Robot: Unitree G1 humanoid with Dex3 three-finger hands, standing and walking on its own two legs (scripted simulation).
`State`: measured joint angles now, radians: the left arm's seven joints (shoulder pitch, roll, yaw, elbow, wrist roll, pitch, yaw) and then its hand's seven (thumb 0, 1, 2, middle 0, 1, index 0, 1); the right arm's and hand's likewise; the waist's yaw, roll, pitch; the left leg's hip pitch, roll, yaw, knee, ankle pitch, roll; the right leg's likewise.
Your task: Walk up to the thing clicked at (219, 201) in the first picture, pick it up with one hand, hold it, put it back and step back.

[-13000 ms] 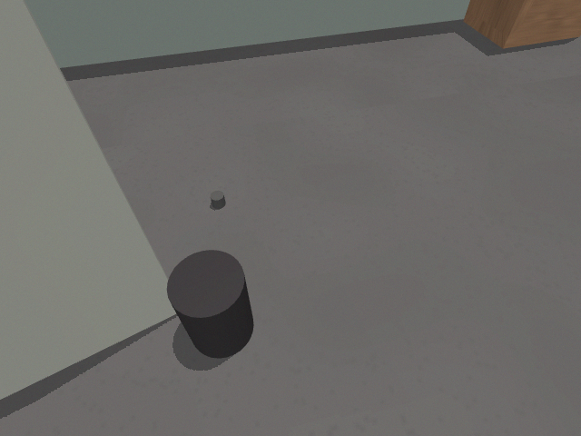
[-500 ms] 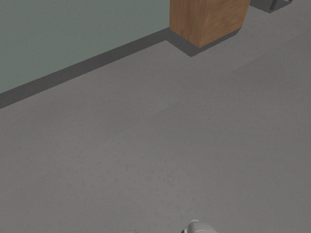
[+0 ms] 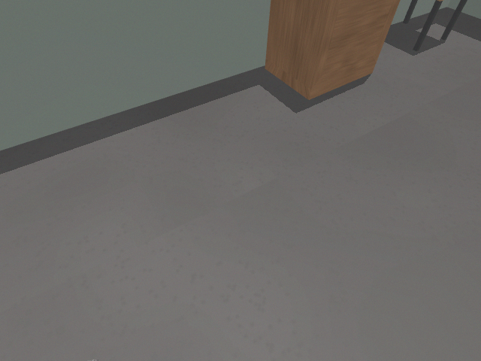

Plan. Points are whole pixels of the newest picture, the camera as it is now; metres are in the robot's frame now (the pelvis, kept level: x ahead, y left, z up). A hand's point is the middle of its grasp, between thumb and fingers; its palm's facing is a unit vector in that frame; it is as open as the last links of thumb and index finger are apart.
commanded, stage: walk up
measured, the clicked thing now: out of the picture -0.21 +0.86 -0.75
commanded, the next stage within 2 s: stand in 0.36 s
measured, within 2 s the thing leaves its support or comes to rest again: neither
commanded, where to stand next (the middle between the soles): +0.08 +0.00 m, yaw +0 degrees
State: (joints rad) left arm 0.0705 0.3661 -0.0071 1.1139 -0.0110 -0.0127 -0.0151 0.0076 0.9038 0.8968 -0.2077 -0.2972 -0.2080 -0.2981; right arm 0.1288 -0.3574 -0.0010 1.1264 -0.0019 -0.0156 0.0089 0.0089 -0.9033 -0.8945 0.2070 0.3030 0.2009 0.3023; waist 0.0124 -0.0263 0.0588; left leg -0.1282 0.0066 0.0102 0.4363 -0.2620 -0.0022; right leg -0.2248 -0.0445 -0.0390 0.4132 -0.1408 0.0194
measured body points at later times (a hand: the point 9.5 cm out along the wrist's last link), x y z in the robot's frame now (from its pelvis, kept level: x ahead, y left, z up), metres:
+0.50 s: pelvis +0.01 -0.01 +0.01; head +0.02 -0.02 +0.46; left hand +0.08 +0.29 -0.13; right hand +0.12 -0.30 -0.13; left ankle -0.01 +0.12 -0.74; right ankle +0.05 -0.13 -0.74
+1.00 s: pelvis +0.02 -0.02 +0.01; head +0.04 -0.03 +0.46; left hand +0.11 +0.28 -0.12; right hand +0.09 -0.33 -0.13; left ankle -0.01 +0.12 -0.74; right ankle +0.05 -0.13 -0.74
